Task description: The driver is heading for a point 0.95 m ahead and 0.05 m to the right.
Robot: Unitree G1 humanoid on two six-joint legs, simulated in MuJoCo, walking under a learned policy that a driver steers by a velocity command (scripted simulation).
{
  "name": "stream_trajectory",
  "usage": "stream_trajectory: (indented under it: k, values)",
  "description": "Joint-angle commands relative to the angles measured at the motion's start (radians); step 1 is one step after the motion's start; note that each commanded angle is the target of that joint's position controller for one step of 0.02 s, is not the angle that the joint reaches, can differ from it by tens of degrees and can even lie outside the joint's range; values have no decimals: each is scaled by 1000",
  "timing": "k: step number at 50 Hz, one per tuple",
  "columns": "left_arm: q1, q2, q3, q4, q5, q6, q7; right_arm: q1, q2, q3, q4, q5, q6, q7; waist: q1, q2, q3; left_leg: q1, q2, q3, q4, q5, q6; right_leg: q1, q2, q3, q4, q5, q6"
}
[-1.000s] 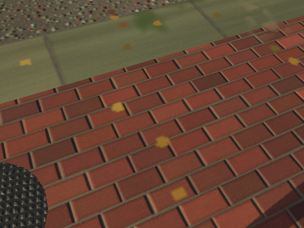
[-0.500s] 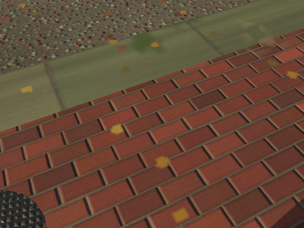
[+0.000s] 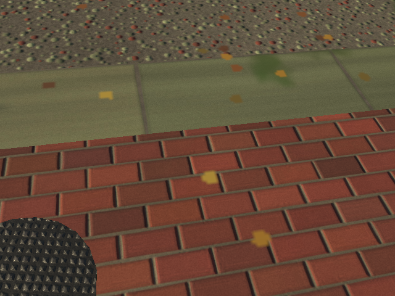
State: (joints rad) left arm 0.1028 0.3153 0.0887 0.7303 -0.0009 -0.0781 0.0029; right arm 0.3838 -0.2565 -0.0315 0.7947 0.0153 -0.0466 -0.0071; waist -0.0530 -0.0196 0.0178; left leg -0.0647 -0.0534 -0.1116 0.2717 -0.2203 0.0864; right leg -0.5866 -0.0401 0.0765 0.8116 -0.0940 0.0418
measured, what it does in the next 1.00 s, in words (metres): walks ahead: right foot, then left foot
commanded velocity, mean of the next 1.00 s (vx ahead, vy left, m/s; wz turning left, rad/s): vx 0.32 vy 0.00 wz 0.15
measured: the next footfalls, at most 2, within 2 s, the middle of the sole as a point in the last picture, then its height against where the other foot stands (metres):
right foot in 0.24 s outside the picture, level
left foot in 0.68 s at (132, 292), level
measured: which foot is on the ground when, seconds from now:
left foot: down 0.00-0.24, up 0.26-0.66, down 0.68-1.00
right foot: up 0.00-0.22, down 0.24-0.70, up 0.72-1.00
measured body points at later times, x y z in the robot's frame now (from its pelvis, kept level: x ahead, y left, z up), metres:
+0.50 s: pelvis +0.27 -0.04 -0.01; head +0.30 -0.03 +0.44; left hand +0.25 +0.25 -0.13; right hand +0.48 -0.26 -0.11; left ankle +0.30 +0.12 -0.69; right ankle +0.27 -0.15 -0.75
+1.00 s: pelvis +0.42 +0.04 -0.02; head +0.46 +0.04 +0.43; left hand +0.50 +0.34 -0.13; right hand +0.60 -0.21 -0.12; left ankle +0.47 +0.16 -0.75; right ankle +0.46 -0.09 -0.71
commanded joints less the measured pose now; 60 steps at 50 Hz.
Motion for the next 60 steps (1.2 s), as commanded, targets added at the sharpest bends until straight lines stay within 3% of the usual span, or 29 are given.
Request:
stream_trajectory:
  k: [1,5,8,10,11,12,13,14,15,16,17,19,26,30,34,35,36,37,38,40,42,45,51,55,56,57,58,59,60]
  values:
    - [-146,43,7,-95,-5,-23,-7,24,-196,-54,-48,4,-7,-16,-21,135,53,5,194,-202,-106,54,119,-89,27,-13,-158,105,26]
    - [-250,38,-4,-136,-12,-41,-29,80,-201,-61,-32,14,3,-21,-58,132,77,2,210,-242,-61,78,122,-61,43,-14,-269,120,21]
    - [-234,63,0,-142,-17,-60,-37,62,-208,-69,-39,13,6,-30,-27,151,65,-10,228,-284,-6,159,97,55,55,-6,-325,104,3]
    - [-149,100,14,-126,-20,-66,-32,37,-213,-76,-51,13,10,-30,23,190,33,-12,234,-304,56,295,75,180,65,-21,-335,35,-28]
    - [-43,131,31,-100,-18,-68,-24,19,-197,-71,-63,9,11,-26,79,190,-31,-24,191,-280,160,423,49,328,74,-40,-372,38,-58]
    - [107,170,46,-78,-9,-69,-13,1,-162,-58,-84,-2,11,-20,155,160,-166,-104,129,-238,378,410,13,575,-9,24,-357,18,-112]
    - [269,227,54,-61,8,-59,-5,48,-78,-34,-104,-25,9,-21,174,-26,-351,-308,27,-140,690,93,-32,892,-210,289,-346,-145,-188]
    - [285,244,52,-25,16,-53,-23,188,-42,-19,-122,21,-4,-20,84,-373,-403,-585,-52,-101,942,-400,-67,1015,-382,764,-510,-343,-310]
    - [230,127,26,-36,-3,-52,-26,148,-152,-40,-81,37,-5,-20,102,-212,-249,-662,33,-115,1028,-314,-73,894,-343,700,-551,-472,-278]
    - [180,80,14,-35,-9,-45,-22,42,-185,-49,-89,28,-4,-17,115,-108,-116,-660,69,-70,1010,-221,-71,746,-294,501,-552,-391,-243]
    - [142,75,8,-30,0,-39,-24,-20,-168,-47,-100,13,-8,-17,97,-34,-55,-625,101,-44,977,-162,-68,623,-249,387,-567,-252,-233]
    - [121,51,-3,-13,16,-41,-22,-56,-139,-47,-114,7,-11,-6,63,-56,-16,-565,141,-37,901,-108,-61,501,-195,256,-612,-91,-239]
    - [132,111,6,37,-11,-42,-16,-211,-63,-11,-170,-17,-24,18,69,-40,44,-538,158,63,509,105,-89,416,-156,33,-681,247,-265]
    - [206,139,5,77,-21,-18,-10,-299,-78,-15,-197,-11,-39,36,98,-63,-11,-396,91,94,323,279,-81,463,-141,-31,-595,414,-205]
    - [204,130,-5,92,-28,2,-4,-167,-157,-54,-164,-35,-38,25,-4,-42,-95,-114,59,97,170,376,-13,468,-99,-13,-339,446,-126]
    - [218,84,-24,71,-4,-1,-4,-80,-227,-70,-157,-53,-38,13,-30,47,-202,96,197,-6,223,768,32,359,-33,-47,-146,221,-77]
    - [394,-22,-63,91,8,1,-8,-57,-250,-66,-167,-74,-21,6,22,280,-369,389,493,-291,270,1050,214,106,70,-60,202,-496,-5]
    - [415,57,-45,121,-20,13,-6,-32,-194,-57,-167,-50,-4,13,-14,242,-467,353,500,-353,235,901,241,88,64,54,337,-644,2]
    - [315,128,-22,93,-39,27,-1,-83,-177,-52,-168,-32,4,15,-18,179,-345,256,441,-264,190,760,204,15,39,39,400,-609,8]
    - [243,105,-18,77,-24,66,22,-210,-126,-35,-164,-22,6,12,33,121,-185,38,378,-142,108,534,154,4,-20,9,357,-500,29]
    - [270,80,-14,75,-19,109,38,-290,-134,-42,-156,-43,4,10,86,166,-122,-170,335,-45,20,389,148,135,-25,-29,313,-409,50]
    - [252,57,-11,46,-12,131,43,-321,-144,-53,-140,-44,3,-5,94,165,-105,-230,345,33,-23,297,165,170,-35,-55,229,-341,45]
    - [141,69,-7,-26,-8,140,9,-321,-183,-70,-104,-26,28,-24,63,141,-104,-184,386,93,-23,165,154,230,-46,-96,21,-252,-6]
    - [192,86,12,-22,-2,139,-8,-318,-182,-75,-76,6,48,-22,102,103,-98,-188,346,167,124,79,53,377,10,-146,-248,-132,-78]
    - [218,129,27,-21,3,137,-2,-268,-144,-68,-53,2,54,-19,99,-7,-68,-259,278,233,274,-29,-27,434,-25,-46,-380,0,-124]
    - [213,249,51,-53,-2,135,21,-246,-89,-52,-80,-43,57,-13,52,-324,-42,-515,117,327,590,-368,-147,532,-276,316,-453,314,-254]
    - [211,264,47,-76,34,113,11,-365,-129,-64,-119,-40,57,-24,121,-263,-50,-593,39,143,783,-468,-152,435,-344,446,-515,260,-391]
    - [176,237,40,-79,41,89,4,-376,-152,-73,-117,-21,60,-29,102,-169,-48,-607,60,81,857,-391,-136,427,-299,367,-523,197,-366]
    - [122,214,37,-84,21,74,6,-345,-155,-79,-103,-14,63,-35,69,-130,-43,-617,74,60,858,-295,-125,433,-249,300,-511,157,-310]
